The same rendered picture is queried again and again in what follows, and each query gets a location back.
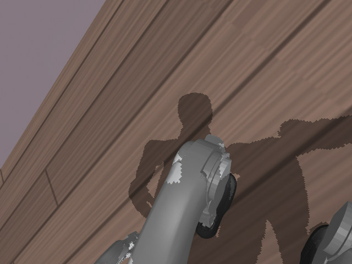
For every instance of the right robot foot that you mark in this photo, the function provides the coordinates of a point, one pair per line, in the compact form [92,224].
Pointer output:
[312,244]

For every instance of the left robot foot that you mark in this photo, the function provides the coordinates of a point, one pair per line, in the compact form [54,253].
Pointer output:
[223,207]

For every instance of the left robot hand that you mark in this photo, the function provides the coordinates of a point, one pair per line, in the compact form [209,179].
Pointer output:
[119,250]

